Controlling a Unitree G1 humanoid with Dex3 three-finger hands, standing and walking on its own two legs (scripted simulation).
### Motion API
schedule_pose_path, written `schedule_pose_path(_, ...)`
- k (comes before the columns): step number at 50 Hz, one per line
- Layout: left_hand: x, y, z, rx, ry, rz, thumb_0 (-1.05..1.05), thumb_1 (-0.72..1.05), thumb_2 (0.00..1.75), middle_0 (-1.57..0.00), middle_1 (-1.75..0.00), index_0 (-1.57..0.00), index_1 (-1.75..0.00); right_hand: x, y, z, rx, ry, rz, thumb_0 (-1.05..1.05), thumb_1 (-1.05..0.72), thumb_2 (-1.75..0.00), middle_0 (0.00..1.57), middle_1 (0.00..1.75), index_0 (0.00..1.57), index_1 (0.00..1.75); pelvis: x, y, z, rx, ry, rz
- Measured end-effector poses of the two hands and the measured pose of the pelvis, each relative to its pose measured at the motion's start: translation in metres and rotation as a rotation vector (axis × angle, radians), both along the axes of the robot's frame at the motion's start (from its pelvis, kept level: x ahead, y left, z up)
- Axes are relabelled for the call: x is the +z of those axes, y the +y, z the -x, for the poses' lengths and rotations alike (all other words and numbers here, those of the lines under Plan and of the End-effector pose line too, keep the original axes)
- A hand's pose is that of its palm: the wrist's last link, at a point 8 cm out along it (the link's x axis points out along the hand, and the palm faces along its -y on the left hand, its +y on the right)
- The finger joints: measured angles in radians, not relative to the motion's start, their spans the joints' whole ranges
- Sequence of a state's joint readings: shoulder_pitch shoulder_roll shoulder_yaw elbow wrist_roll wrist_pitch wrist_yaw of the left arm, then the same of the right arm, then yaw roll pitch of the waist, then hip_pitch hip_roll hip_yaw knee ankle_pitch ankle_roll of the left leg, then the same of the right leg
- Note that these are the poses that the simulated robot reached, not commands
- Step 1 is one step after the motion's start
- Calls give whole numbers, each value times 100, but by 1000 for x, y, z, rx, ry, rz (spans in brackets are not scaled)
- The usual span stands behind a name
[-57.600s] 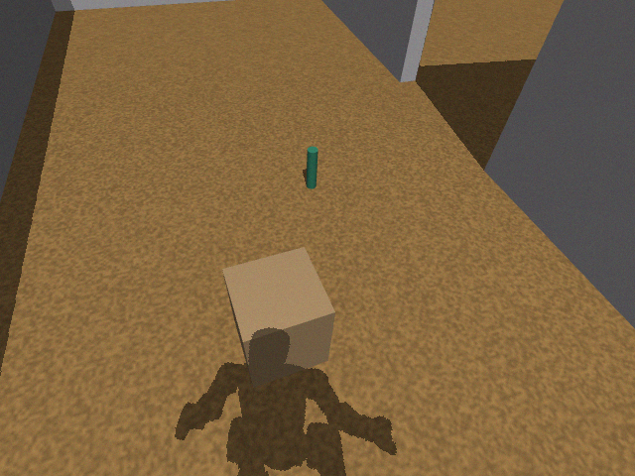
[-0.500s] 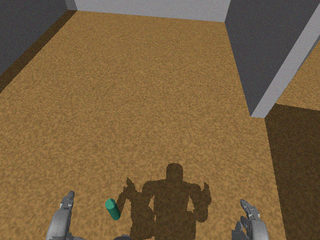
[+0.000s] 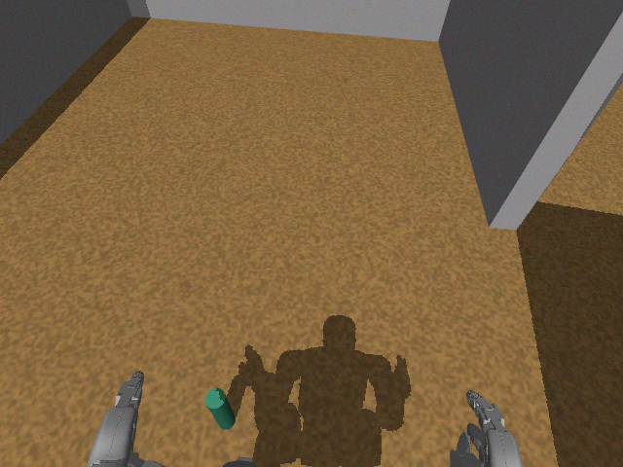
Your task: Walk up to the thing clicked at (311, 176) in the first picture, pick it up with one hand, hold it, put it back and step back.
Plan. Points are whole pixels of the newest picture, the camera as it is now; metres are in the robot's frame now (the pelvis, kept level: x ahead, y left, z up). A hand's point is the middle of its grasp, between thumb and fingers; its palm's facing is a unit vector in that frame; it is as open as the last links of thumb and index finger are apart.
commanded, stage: home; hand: left
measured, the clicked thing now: (221, 410) +0.35 +0.23 -0.61
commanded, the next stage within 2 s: stand in 0.04 s
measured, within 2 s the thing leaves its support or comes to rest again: neither
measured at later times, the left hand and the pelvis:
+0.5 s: hand out of the picture +0.14 +0.21 -0.09, palm faces -0.02 -0.95 -0.32, open 11.6 cm; pelvis -0.01 +0.00 +0.01, yaw +0 degrees
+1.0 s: hand out of the picture +0.03 +0.26 -0.11, palm faces +0.00 -0.94 -0.33, open 7.4 cm; pelvis -0.01 +0.02 +0.05, yaw +0 degrees
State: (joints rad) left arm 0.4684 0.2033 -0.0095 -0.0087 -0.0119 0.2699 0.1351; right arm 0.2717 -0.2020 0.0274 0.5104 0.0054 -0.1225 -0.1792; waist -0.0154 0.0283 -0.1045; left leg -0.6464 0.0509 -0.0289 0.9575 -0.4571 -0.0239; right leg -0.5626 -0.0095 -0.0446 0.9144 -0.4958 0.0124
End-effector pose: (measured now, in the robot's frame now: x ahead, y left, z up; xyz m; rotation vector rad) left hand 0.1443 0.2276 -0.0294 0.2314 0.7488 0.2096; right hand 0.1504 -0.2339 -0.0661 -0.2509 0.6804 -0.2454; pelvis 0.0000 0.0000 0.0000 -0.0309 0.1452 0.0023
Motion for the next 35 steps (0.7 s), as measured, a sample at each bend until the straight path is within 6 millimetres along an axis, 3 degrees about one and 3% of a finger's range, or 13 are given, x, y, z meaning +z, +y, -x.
schedule_pose_path(10,0,-1,1,4,-3,3,-1,-56,5,-6,-6,-6,-6,1,-2,0,-1,-2,4,1,-90,-90,21,30,20,30,0,-1,1,2,-3,0)
schedule_pose_path(14,0,-1,2,3,-3,5,-1,-47,15,-11,-14,-11,-13,2,-3,1,-1,-4,7,1,-90,-90,21,30,20,30,0,-1,2,2,-5,1)
schedule_pose_path(19,-2,1,4,-19,-10,-9,-1,-21,40,-16,-23,-17,-22,1,-2,3,25,14,22,1,-90,-90,21,30,20,30,1,0,4,3,-22,-2)
schedule_pose_path(23,-25,16,8,-101,49,-40,-1,6,62,-18,-27,-19,-26,-13,-10,13,136,203,44,1,-90,-90,21,30,20,30,8,0,10,4,-82,-23)
schedule_pose_path(30,-42,53,45,-52,221,-50,0,55,83,-20,-29,-20,-29,-10,-33,48,79,349,28,1,-90,-89,21,30,20,30,23,5,11,0,-131,-32)
schedule_pose_path(35,-46,68,77,-4,338,-50,0,76,88,-20,-30,-21,-29,-7,-40,73,36,439,25,1,-90,-90,21,30,20,30,34,9,10,0,-154,-30)
